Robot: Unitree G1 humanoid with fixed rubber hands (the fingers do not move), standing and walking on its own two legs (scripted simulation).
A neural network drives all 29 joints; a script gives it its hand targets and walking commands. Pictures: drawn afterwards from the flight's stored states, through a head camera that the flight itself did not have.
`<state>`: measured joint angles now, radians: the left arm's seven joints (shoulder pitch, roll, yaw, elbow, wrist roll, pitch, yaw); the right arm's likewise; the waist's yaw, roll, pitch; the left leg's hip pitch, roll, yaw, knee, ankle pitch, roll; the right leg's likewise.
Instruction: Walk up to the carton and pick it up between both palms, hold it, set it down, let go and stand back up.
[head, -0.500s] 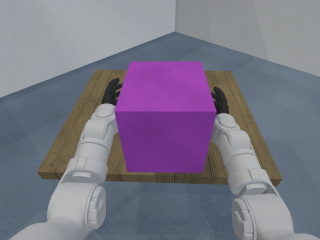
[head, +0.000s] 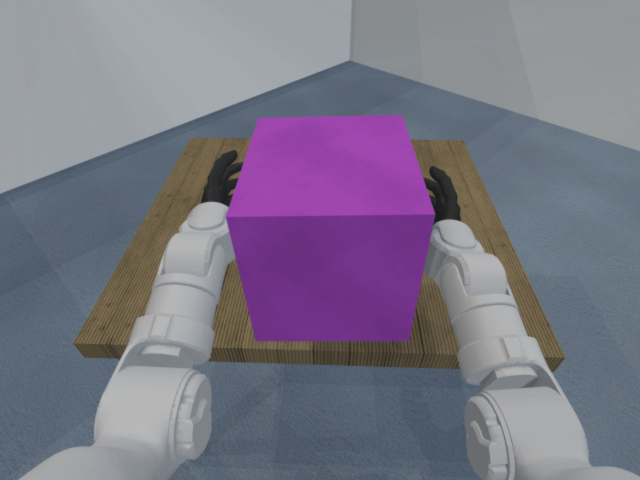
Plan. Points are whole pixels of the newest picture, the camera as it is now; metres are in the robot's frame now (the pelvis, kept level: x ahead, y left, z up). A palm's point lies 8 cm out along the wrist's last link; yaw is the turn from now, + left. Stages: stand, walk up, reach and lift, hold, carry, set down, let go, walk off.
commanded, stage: hold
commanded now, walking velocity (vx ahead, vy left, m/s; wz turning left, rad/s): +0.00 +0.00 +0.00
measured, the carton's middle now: (330, 225) +0.39 +0.00 +0.14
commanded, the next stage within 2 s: none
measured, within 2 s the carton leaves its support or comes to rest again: neither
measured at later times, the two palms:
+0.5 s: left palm (214, 204) +0.38 +0.14 +0.19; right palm (447, 223) +0.37 -0.14 +0.16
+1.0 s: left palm (215, 202) +0.39 +0.14 +0.19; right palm (446, 221) +0.38 -0.14 +0.16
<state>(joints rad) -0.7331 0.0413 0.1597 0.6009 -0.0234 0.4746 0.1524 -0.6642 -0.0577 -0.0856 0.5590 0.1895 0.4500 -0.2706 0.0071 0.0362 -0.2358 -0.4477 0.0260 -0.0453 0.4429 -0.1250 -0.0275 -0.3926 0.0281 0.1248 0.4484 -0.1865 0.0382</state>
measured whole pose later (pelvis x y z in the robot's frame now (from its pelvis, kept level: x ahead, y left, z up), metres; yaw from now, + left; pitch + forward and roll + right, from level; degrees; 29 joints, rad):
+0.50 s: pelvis +0.00 +0.00 +0.00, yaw +0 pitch +6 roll -1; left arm -0.72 0.03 0.17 0.51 -0.02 0.57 0.15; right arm -0.64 -0.06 -0.09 0.46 0.22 0.54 -0.29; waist 0.01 0.04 -0.24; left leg -0.42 0.03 -0.05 0.44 -0.13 -0.03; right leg -0.36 0.03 0.12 0.44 -0.19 0.04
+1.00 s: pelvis +0.00 +0.00 +0.00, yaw +0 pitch +6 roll -1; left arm -0.73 0.04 0.17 0.51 -0.02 0.58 0.15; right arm -0.65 -0.06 -0.09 0.46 0.22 0.55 -0.30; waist 0.01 0.04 -0.24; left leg -0.41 0.03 -0.05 0.43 -0.13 -0.03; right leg -0.36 0.03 0.12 0.44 -0.19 0.04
